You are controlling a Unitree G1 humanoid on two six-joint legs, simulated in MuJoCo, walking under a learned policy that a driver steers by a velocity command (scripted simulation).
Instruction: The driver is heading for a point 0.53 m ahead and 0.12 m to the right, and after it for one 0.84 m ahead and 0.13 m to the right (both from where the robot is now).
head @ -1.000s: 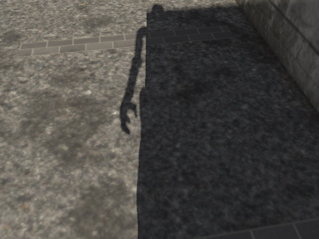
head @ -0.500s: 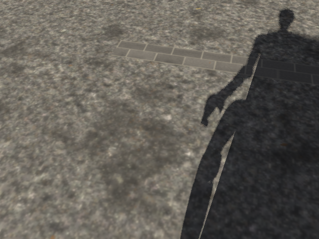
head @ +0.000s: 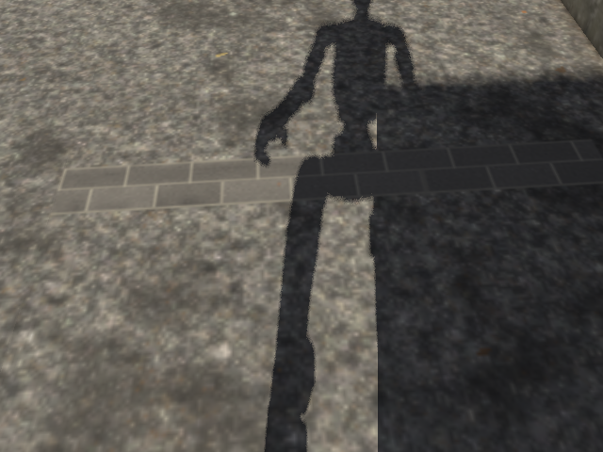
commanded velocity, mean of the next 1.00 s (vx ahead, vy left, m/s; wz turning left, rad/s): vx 0.84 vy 0.00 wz -0.23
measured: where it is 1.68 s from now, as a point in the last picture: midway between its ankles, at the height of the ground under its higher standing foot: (358, 249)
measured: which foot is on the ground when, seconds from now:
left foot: down 0.00-0.16, up 0.18-0.66, down 0.68-1.00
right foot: up 0.00-0.16, down 0.18-0.68, up 0.70-1.00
